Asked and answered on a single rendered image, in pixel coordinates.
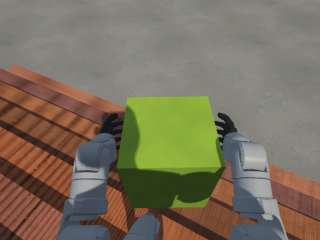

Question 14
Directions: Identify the robot left hand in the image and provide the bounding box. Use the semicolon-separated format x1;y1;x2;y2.
100;113;124;150

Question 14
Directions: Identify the left robot upper arm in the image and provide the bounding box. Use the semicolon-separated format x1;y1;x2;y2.
58;225;111;240

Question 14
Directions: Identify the right robot upper arm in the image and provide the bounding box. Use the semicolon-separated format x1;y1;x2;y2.
229;223;287;240

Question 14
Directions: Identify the robot right forearm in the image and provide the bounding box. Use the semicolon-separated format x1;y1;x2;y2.
222;132;288;240

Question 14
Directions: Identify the left robot thigh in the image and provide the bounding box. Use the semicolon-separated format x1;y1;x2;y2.
123;214;161;240

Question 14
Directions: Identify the carton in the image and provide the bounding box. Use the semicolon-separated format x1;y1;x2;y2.
117;96;226;208

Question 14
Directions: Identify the robot left forearm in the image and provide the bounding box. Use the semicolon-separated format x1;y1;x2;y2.
56;133;117;240

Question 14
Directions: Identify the robot right hand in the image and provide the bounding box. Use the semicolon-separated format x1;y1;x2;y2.
214;112;237;151

